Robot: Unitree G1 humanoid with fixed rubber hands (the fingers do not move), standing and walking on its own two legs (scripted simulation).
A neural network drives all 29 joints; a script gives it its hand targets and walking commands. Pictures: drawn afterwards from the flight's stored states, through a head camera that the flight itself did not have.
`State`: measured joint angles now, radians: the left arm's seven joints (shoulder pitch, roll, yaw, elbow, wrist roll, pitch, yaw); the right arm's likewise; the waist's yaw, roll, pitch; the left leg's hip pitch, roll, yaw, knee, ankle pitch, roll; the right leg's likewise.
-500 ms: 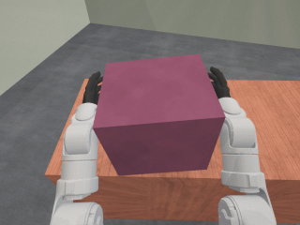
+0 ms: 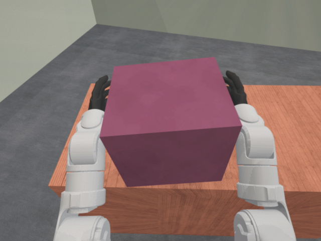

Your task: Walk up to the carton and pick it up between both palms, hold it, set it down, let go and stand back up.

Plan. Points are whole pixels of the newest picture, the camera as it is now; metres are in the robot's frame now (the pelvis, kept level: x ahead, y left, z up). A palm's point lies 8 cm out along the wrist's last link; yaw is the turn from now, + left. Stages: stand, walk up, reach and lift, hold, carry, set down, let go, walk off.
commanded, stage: hold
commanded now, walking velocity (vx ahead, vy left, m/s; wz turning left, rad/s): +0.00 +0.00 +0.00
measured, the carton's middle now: (168, 124) +0.33 -0.01 +0.14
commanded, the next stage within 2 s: none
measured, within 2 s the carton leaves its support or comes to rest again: neither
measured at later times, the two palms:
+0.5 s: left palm (99, 111) +0.36 +0.15 +0.16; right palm (237, 106) +0.35 -0.17 +0.17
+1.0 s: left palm (97, 110) +0.36 +0.15 +0.17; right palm (236, 104) +0.36 -0.16 +0.17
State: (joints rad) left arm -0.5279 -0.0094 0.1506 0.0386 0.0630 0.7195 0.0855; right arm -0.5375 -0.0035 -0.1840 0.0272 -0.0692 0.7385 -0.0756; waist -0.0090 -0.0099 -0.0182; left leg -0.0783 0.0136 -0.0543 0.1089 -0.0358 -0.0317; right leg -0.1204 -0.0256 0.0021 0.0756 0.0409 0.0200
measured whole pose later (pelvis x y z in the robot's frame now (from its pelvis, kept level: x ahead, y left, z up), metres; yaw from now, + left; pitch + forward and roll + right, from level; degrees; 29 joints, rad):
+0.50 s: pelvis +0.00 +0.00 +0.00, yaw +0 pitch -1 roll +0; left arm -0.52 -0.02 0.16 0.03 0.06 0.74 0.08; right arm -0.53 0.00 -0.19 0.02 -0.07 0.76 -0.07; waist -0.01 -0.01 -0.01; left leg -0.06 0.02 -0.05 0.11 -0.04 -0.03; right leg -0.11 -0.02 0.00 0.08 0.03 0.02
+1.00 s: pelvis +0.00 +0.00 +0.00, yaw +0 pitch +0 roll +0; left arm -0.52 -0.01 0.15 0.01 0.06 0.74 0.08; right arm -0.53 0.00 -0.18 -0.01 -0.07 0.76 -0.07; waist -0.01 -0.01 -0.01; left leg -0.06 0.01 -0.05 0.11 -0.04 -0.03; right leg -0.11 -0.03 0.00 0.08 0.03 0.02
